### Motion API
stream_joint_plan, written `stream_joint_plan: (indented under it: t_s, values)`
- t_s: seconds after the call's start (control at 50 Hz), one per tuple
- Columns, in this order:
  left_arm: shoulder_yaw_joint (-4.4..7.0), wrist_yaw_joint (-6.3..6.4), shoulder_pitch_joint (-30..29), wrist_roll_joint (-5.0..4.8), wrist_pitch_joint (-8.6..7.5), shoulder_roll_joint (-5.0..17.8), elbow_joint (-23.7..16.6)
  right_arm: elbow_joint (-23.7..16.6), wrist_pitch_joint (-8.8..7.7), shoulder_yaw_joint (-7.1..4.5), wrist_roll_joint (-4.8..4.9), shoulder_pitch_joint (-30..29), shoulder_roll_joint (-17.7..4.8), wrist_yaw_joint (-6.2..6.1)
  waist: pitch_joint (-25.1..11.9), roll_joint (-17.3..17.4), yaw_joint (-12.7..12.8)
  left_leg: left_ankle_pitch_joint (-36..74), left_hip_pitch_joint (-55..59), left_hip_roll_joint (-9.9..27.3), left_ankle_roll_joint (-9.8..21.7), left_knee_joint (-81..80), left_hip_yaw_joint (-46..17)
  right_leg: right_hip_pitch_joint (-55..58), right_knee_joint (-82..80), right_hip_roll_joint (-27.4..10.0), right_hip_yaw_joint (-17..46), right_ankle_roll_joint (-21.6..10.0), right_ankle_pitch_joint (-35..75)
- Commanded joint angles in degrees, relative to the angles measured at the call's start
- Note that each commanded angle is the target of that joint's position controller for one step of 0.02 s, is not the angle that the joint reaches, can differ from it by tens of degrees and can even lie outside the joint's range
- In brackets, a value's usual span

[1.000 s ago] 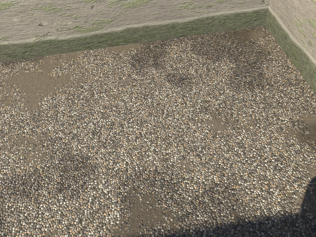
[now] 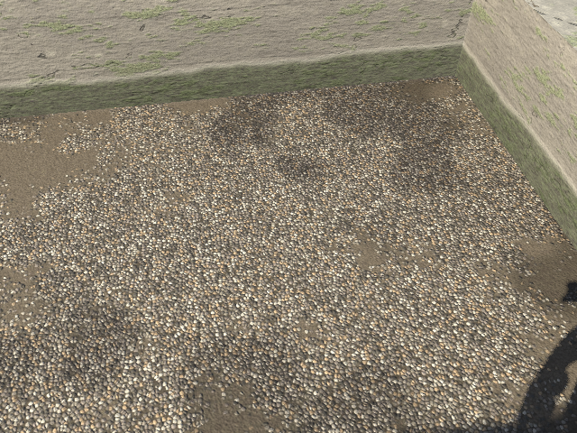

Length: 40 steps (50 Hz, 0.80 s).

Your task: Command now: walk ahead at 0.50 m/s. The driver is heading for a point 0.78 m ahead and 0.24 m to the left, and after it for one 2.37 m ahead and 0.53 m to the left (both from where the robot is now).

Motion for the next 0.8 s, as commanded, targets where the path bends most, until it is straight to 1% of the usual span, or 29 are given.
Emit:
stream_joint_plan:
  t_s: [0.02,0.08,0.1,0.22,0.24,0.26,0.3,0.36,0.44,0.7,0.72,0.74,0.8]
  values:
    - [0.92,0.04,-4.3,-0.01,-0.96,3.7,-5.3,-4.9,-0.91,-0.99,-0.05,-3.7,-3.8,-0.08,-4.7,-0.6,-0.1,20.7,2.8,2.3,0.3,-2.9,-3.1,-0.6,-6.5,-6.2,6.6,-1.1,26.8]
    - [0.79,-0.07,-4.6,-0.01,-0.99,3.5,-5.6,-5.0,-0.96,-0.87,-0.06,-4.1,-3.5,0.00,-4.3,-0.5,-0.1,18.5,2.3,2.3,0.3,-3.5,-3.2,-1.0,-7.3,-6.2,6.8,-1.0,24.5]
    - [1.08,-0.11,-4.8,-0.54,-1.08,4.1,-5.8,-4.9,-1.18,-0.92,0.16,-4.1,-3.7,-0.10,-3.8,-0.3,0.0,17.8,1.9,2.3,0.3,-3.7,-3.1,-1.3,-7.2,-6.2,6.8,-0.9,23.1]
    - [0.85,-0.30,-5.1,-0.37,-1.24,3.4,-6.5,-5.1,-1.51,-0.71,0.15,-4.7,-3.2,0.02,-3.4,-0.5,0.1,14.6,1.1,2.4,0.3,-4.4,-3.3,-2.1,-8.4,-6.3,7.2,-0.7,19.3]
    - [0.74,-0.65,-5.1,-0.45,-1.73,4.0,-6.5,-6.2,-1.60,-0.26,-0.11,-5.8,-2.4,0.58,-2.6,-1.5,-0.1,12.2,-0.9,2.1,0.0,-4.6,-2.6,-1.8,-9.6,-6.5,8.5,0.0,17.4]
    - [0.79,-0.83,-5.7,-0.53,-1.93,4.1,-6.7,-6.3,-1.70,-0.18,-0.15,-5.7,-2.3,0.80,-2.4,-2.0,-0.4,11.0,-1.5,1.9,-0.4,-4.9,-2.4,-1.4,-10.3,-6.9,9.3,-0.1,16.7]
    - [0.75,-0.95,-5.9,-0.49,-2.05,4.1,-7.0,-6.3,-1.97,-0.18,-0.26,-5.3,-2.6,0.95,-2.7,-1.7,-0.4,10.4,-1.3,1.8,-0.6,-5.4,-2.4,-1.2,-10.9,-7.1,9.7,-0.2,15.8]
    - [0.69,-0.98,-5.8,-0.35,-2.12,4.0,-7.1,-6.3,-2.28,-0.16,-0.20,-5.2,-2.6,1.00,-3.2,-0.9,-0.3,10.7,-0.6,2.1,-0.4,-6.1,-2.8,-0.9,-10.9,-6.7,9.1,0.0,14.6]
    - [0.65,-1.13,-5.8,-0.26,-2.22,3.9,-7.2,-6.5,-2.30,-0.10,-0.07,-5.3,-2.7,1.06,-3.1,-0.2,-0.2,10.8,-0.7,2.5,-0.2,-6.8,-3.4,-0.8,-10.6,-6.2,8.4,0.4,13.5]
    - [0.75,-1.04,-5.4,-0.26,-2.44,4.1,-7.0,-6.7,-2.29,-0.25,-0.02,-4.4,-3.3,1.03,-3.2,-0.4,-0.2,13.7,0.0,2.7,0.2,-6.7,-3.6,0.1,-9.2,-6.0,7.8,0.2,16.7]
    - [0.83,-0.65,-5.4,-0.17,-1.97,3.5,-7.1,-5.6,-2.19,-0.72,0.22,-3.1,-4.1,0.42,-4.0,0.4,0.0,16.5,2.0,2.9,0.5,-6.0,-4.1,-0.2,-8.1,-6.0,6.8,-0.6,18.6]
    - [0.82,-0.47,-4.8,-0.10,-1.79,3.5,-6.9,-5.5,-2.09,-0.77,0.24,-2.9,-4.2,0.19,-4.2,0.5,0.2,18.0,2.8,3.1,0.8,-5.5,-4.2,-0.7,-7.7,-5.8,6.3,-0.6,19.1]
    - [0.94,-0.30,-4.6,-0.20,-1.65,3.6,-6.8,-5.6,-1.76,-0.78,0.29,-3.4,-3.9,0.05,-3.8,0.1,0.2,19.3,2.9,3.1,1.0,-4.9,-4.2,-1.3,-7.2,-5.7,5.9,-0.5,20.0]
Velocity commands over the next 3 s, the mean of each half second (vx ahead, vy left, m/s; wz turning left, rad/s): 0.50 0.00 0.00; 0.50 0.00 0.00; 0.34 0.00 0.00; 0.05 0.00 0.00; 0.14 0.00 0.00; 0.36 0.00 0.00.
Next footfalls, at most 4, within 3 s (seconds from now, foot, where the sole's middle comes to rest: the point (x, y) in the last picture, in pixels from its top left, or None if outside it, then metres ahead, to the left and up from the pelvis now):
none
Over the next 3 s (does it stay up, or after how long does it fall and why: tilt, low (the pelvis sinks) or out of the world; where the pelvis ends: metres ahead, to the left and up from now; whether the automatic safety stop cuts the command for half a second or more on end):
stays up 0.01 0.01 0.02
